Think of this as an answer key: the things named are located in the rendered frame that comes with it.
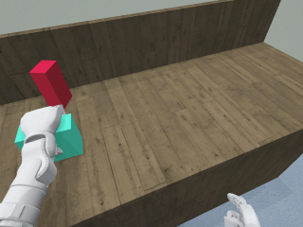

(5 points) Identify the table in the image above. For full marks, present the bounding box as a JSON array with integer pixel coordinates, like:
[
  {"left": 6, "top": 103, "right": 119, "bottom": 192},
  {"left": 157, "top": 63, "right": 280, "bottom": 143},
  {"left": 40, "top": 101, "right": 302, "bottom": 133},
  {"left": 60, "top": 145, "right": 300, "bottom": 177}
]
[{"left": 0, "top": 0, "right": 303, "bottom": 227}]

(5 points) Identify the sponge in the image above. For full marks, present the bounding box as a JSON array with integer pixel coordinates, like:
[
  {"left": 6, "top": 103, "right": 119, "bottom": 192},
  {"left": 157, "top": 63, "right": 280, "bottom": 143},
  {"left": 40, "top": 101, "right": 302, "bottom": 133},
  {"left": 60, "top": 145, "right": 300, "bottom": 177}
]
[{"left": 14, "top": 113, "right": 83, "bottom": 162}]

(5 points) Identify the left robot forearm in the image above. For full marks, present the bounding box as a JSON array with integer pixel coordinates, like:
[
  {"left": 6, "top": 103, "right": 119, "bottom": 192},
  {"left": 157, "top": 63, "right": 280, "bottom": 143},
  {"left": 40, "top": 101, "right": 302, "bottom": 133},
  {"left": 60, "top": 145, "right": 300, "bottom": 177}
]
[{"left": 0, "top": 131, "right": 57, "bottom": 227}]

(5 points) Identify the robot left hand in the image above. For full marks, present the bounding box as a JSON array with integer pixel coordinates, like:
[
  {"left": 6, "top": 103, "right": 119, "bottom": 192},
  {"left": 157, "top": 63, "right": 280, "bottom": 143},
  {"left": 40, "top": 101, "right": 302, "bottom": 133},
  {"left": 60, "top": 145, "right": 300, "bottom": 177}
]
[{"left": 20, "top": 104, "right": 66, "bottom": 156}]

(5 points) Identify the robot right hand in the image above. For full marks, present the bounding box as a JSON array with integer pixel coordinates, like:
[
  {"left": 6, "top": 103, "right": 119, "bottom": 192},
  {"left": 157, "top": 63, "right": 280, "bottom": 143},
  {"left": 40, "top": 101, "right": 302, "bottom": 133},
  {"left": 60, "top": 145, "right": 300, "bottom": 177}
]
[{"left": 223, "top": 193, "right": 260, "bottom": 227}]

